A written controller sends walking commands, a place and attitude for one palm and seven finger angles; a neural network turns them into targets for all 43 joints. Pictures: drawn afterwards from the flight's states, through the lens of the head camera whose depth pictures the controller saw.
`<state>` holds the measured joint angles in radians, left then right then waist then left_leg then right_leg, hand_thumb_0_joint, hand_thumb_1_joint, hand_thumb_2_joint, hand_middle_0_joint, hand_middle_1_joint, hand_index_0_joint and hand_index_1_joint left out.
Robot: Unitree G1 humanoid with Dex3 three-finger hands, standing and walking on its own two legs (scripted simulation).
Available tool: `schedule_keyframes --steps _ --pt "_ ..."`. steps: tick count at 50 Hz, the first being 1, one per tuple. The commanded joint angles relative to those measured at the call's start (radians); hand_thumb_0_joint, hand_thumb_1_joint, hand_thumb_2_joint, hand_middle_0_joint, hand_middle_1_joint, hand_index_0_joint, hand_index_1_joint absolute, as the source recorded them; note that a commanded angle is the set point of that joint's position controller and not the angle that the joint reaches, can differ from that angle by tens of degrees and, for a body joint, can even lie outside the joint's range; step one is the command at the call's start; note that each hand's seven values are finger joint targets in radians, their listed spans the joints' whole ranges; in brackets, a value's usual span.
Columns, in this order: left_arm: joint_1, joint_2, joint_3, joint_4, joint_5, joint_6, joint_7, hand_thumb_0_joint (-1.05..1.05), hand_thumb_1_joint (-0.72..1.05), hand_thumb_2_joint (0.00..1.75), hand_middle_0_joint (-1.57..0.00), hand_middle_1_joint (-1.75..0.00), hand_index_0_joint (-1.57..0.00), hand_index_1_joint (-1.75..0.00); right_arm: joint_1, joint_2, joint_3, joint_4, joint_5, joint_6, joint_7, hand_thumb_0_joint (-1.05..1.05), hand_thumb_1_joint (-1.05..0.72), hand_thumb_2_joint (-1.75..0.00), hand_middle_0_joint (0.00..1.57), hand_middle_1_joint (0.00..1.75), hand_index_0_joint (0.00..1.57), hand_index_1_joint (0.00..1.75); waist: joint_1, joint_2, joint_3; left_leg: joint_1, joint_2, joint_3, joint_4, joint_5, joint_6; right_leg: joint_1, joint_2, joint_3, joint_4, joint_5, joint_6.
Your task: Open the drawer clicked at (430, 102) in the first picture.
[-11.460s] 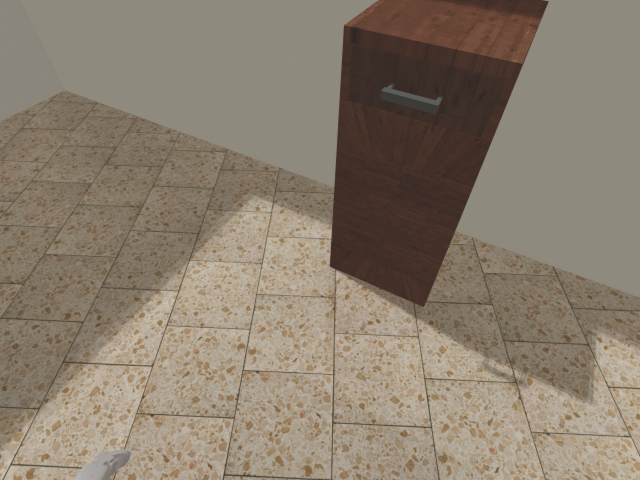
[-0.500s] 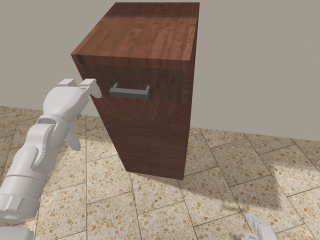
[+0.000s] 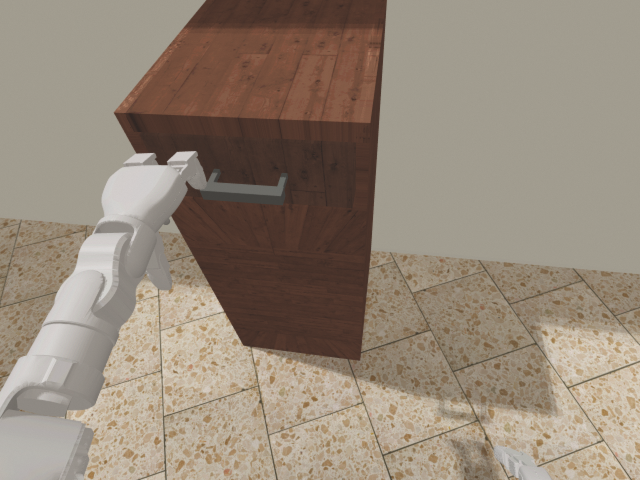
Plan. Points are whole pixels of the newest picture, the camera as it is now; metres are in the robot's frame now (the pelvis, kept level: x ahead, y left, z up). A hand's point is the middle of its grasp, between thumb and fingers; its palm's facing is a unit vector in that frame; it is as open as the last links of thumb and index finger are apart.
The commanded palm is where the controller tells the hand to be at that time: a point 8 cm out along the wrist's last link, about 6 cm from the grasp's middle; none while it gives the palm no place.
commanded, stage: move the hooked fingers above the handle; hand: left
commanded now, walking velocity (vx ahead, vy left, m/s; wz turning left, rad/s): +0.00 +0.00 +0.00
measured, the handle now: (246, 184) +0.54 +0.17 +0.03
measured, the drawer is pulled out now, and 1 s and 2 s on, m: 0.00 0.00 0.00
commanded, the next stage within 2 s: none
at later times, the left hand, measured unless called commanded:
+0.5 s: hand (205, 204) +0.45 +0.21 +0.08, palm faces -0.12 +0.00 -0.99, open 13.9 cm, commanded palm +0.45 +0.19 +0.14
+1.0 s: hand (209, 186) +0.48 +0.20 +0.09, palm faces -0.09 +0.00 -1.00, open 13.7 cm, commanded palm +0.46 +0.20 +0.14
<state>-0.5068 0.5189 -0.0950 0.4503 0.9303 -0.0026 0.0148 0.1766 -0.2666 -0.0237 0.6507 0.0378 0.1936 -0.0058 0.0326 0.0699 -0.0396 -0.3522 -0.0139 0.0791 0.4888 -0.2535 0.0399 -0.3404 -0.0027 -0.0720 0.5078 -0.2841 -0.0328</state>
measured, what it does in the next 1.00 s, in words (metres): stands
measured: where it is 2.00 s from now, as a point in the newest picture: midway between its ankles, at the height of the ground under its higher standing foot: outside the picture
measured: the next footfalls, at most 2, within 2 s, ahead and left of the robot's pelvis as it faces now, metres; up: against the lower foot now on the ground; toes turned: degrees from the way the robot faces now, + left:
none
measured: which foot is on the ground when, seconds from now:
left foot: down 0.00-1.00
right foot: down 0.00-1.00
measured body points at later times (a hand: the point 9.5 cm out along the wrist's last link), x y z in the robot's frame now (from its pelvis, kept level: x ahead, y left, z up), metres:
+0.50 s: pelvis +0.00 +0.00 -0.01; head +0.06 -0.02 +0.44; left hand +0.46 +0.20 +0.13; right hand +0.07 -0.26 -0.15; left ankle -0.01 +0.09 -0.74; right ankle -0.02 -0.10 -0.74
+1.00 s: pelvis -0.01 -0.01 +0.00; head +0.05 -0.03 +0.44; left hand +0.48 +0.20 +0.14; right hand +0.04 -0.27 -0.15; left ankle -0.01 +0.09 -0.74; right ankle -0.02 -0.10 -0.74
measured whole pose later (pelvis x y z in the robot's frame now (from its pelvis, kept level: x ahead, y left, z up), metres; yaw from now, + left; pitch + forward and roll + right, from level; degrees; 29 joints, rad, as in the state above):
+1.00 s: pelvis -0.01 -0.01 +0.00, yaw -3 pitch +11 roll +1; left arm -0.88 0.52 -0.07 1.03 1.02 0.08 0.11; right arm 0.26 -0.24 0.01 0.67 0.06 0.19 -0.08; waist -0.10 0.06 -0.07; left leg -0.46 0.02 0.13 0.53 -0.26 0.03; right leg -0.47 0.03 -0.02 0.55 -0.27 -0.04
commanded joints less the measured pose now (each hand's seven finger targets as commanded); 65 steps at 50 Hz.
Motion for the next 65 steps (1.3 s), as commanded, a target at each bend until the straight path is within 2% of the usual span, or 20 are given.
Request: schedule_keyframes --steps 1,3,8,13,19,22,24,27,30,32,36,40,44,48,49,52,55,60,63,65 --pt "-0.409 0.143 0.017 -0.229 -0.014 -0.046 -0.022 0.0 -0.5 0.3 -0.3 -1.2 -0.3 -1.2 -0.015 -0.126 -0.051 -0.142 -0.007 -0.02 -0.019 0.0 -0.9 -0.9 0.2 0.3 0.2 0.3 -0.039 -0.09 -0.368 0.199 -0.013 -0.07 0.008 0.39 0.018 0.12 0.014 0.065 -0.024 0.377 0.0" --pt "-0.468 0.136 0.01 -0.225 -0.025 -0.087 -0.028 0.0 -0.5 0.3 -0.3 -1.2 -0.3 -1.2 -0.001 -0.122 -0.049 -0.136 -0.008 -0.021 -0.025 0.0 -0.9 -0.9 0.2 0.3 0.2 0.3 -0.048 -0.079 -0.349 0.2 -0.014 -0.078 0.014 0.382 0.017 0.089 0.016 0.063 -0.022 0.356 -0.002" --pt "-0.563 0.231 0.132 -0.142 -0.004 -0.152 0.06 0.0 -0.5 0.3 -0.3 -1.2 -0.3 -1.2 0.042 -0.113 -0.048 -0.101 -0.016 -0.024 -0.029 0.0 -0.9 -0.9 0.2 0.3 0.2 0.3 -0.022 -0.037 -0.369 0.178 -0.01 -0.086 0.032 0.441 0.001 0.06 0.024 0.051 0.016 0.345 -0.014" --pt "-0.572 0.251 0.177 0.009 0.043 -0.089 0.165 0.0 -0.5 0.3 -0.3 -1.2 -0.3 -1.2 0.059 -0.107 -0.051 -0.074 -0.023 -0.026 -0.016 0.0 -0.9 -0.9 0.2 0.3 0.2 0.3 -0.002 -0.039 -0.428 0.134 -0.001 -0.064 0.048 0.476 -0.01 0.072 0.027 0.051 0.045 0.372 -0.017" --pt "-0.628 0.08 -0.022 0.162 0.067 0.022 0.107 0.0 -0.5 0.3 -0.3 -1.2 -0.3 -1.2 0.095 -0.132 -0.065 -0.077 -0.01 -0.009 -0.011 0.0 -0.9 -0.9 0.2 0.3 0.2 0.3 -0.077 -0.109 -0.41 0.12 0.004 -0.048 0.048 0.407 0.004 0.043 0.025 0.051 0.021 0.366 -0.005" --pt "-0.704 0.045 -0.065 0.13 0.036 -0.022 0.04 0.0 -0.5 0.3 -0.3 -1.2 -0.3 -1.2 0.123 -0.137 -0.076 -0.083 -0.012 -0.011 -0.024 0.0 -0.9 -0.9 0.2 0.3 0.2 0.3 -0.112 -0.135 -0.415 0.142 -0.003 -0.062 0.053 0.373 0.016 0.041 0.024 0.061 0.003 0.354 -0.001" --pt "-0.802 0.024 -0.097 0.096 0.022 -0.082 0.018 0.0 -0.5 0.3 -0.3 -1.2 -0.3 -1.2 0.141 -0.133 -0.077 -0.071 -0.014 -0.017 -0.034 0.0 -0.9 -0.9 0.2 0.3 0.2 0.3 -0.139 -0.089 -0.395 0.166 -0.009 -0.073 0.061 0.343 0.02 -0.01 0.025 0.067 0.0 0.325 0.001" --pt "-0.88 0.119 -0.016 0.098 0.017 -0.165 0.048 0.0 -0.5 0.3 -0.3 -1.2 -0.3 -1.2 0.181 -0.135 -0.077 -0.048 -0.02 -0.031 -0.046 0.0 -0.9 -0.9 0.2 0.3 0.2 0.3 -0.14 -0.073 -0.386 0.151 -0.011 -0.089 0.071 0.321 0.018 -0.043 0.026 0.071 0.008 0.281 -0.005" --pt "-0.904 0.211 0.084 0.13 0.042 -0.191 0.14 0.0 -0.5 0.3 -0.3 -1.2 -0.3 -1.2 0.21 -0.129 -0.071 -0.032 -0.023 -0.041 -0.043 0.0 -0.9 -0.9 0.2 0.3 0.2 0.3 -0.107 -0.015 -0.451 0.128 -0.01 -0.093 0.087 0.359 0.005 -0.059 0.035 0.067 0.051 0.282 -0.015" --pt "-0.864 0.337 0.21 0.201 0.063 -0.155 0.216 0.0 -0.5 0.3 -0.3 -1.2 -0.3 -1.2 0.209 -0.131 -0.063 -0.032 -0.025 -0.042 -0.039 0.0 -0.9 -0.9 0.2 0.3 0.2 0.3 -0.067 -0.031 -0.471 0.047 -0.012 -0.083 0.089 0.367 0.001 -0.012 0.039 0.063 0.07 0.293 -0.019" --pt "-0.788 0.316 0.162 0.352 0.118 0.016 0.307 0.0 -0.5 0.3 -0.3 -1.2 -0.3 -1.2 0.157 -0.131 -0.047 -0.04 -0.02 -0.041 -0.031 0.0 -0.9 -0.9 0.2 0.3 0.2 0.3 -0.044 -0.022 -0.453 -0.052 -0.007 -0.032 0.077 0.34 -0.009 0.038 0.034 0.061 0.077 0.331 -0.016" --pt "-0.783 0.356 0.155 0.38 0.133 0.122 0.286 0.0 -0.5 0.3 -0.3 -1.2 -0.3 -1.2 0.134 -0.139 -0.04 -0.052 -0.006 -0.018 -0.04 0.0 -0.9 -0.9 0.2 0.3 0.2 0.3 -0.038 -0.117 -0.516 -0.07 -0.006 -0.002 0.054 0.332 0.0 0.162 0.025 0.08 0.052 0.399 0.001" --pt "-0.731 0.369 0.143 0.425 0.087 0.154 0.211 0.0 -0.5 0.3 -0.3 -1.2 -0.3 -1.2 0.088 -0.142 -0.026 -0.069 0.017 -0.01 -0.075 0.0 -0.9 -0.9 0.2 0.3 0.2 0.3 -0.042 -0.199 -0.44 -0.102 -0.009 0.012 0.006 0.229 0.011 0.227 0.005 0.098 0.0 0.362 0.021" --pt "-0.739 0.357 0.116 0.448 0.088 0.076 0.092 0.0 -0.5 0.3 -0.3 -1.2 -0.3 -1.2 0.114 -0.157 -0.032 -0.087 0.02 -0.026 -0.105 0.0 -0.9 -0.9 0.2 0.3 0.2 0.3 -0.091 -0.202 -0.345 -0.095 -0.007 0.003 -0.003 0.136 0.026 0.167 -0.003 0.114 -0.041 0.272 0.03" --pt "-0.727 0.32 0.087 0.44 0.088 0.042 0.063 0.0 -0.5 0.3 -0.3 -1.2 -0.3 -1.2 0.127 -0.158 -0.035 -0.094 0.018 -0.032 -0.108 0.0 -0.9 -0.9 0.2 0.3 0.2 0.3 -0.103 -0.179 -0.322 -0.087 -0.008 -0.001 0.001 0.126 0.027 0.139 -0.002 0.112 -0.041 0.261 0.028" --pt "-0.827 0.073 -0.106 0.278 0.053 -0.1 -0.009 0.0 -0.5 0.3 -0.3 -1.2 -0.3 -1.2 0.167 -0.14 -0.057 -0.096 0.005 -0.061 -0.095 0.0 -0.9 -0.9 0.2 0.3 0.2 0.3 -0.176 -0.107 -0.309 0.032 -0.005 -0.026 0.041 0.139 0.032 0.006 0.002 0.115 -0.05 0.228 0.02" --pt "-0.902 0.082 -0.091 0.146 0.007 -0.216 -0.02 0.0 -0.5 0.3 -0.3 -1.2 -0.3 -1.2 0.205 -0.14 -0.069 -0.072 -0.011 -0.081 -0.088 0.0 -0.9 -0.9 0.2 0.3 0.2 0.3 -0.184 -0.003 -0.373 0.12 -0.014 -0.059 0.081 0.166 0.031 -0.074 0.011 0.116 -0.024 0.193 0.011" --pt "-0.992 0.144 -0.008 0.084 -0.002 -0.278 0.1 0.0 -0.5 0.3 -0.3 -1.2 -0.3 -1.2 0.249 -0.145 -0.082 -0.02 -0.013 -0.092 -0.063 0.0 -0.9 -0.9 0.2 0.3 0.2 0.3 -0.176 0.022 -0.438 0.167 -0.01 -0.106 0.126 0.243 0.013 -0.194 0.035 0.075 0.038 0.17 -0.004" --pt "-0.979 0.315 0.158 0.165 0.028 -0.211 0.234 0.0 -0.5 0.3 -0.3 -1.2 -0.3 -1.2 0.246 -0.148 -0.069 -0.012 -0.016 -0.087 -0.045 0.0 -0.9 -0.9 0.2 0.3 0.2 0.3 -0.129 -0.005 -0.473 0.061 -0.015 -0.1 0.131 0.278 0.005 -0.144 0.044 0.061 0.079 0.207 -0.011" --pt "-0.936 0.311 0.163 0.246 0.054 -0.12 0.308 0.0 -0.5 0.3 -0.3 -1.2 -0.3 -1.2 0.211 -0.134 -0.055 -0.023 -0.017 -0.079 -0.036 0.0 -0.9 -0.9 0.2 0.3 0.2 0.3 -0.105 0.013 -0.471 -0.004 -0.017 -0.075 0.132 0.297 0.0 -0.105 0.044 0.052 0.099 0.245 -0.015"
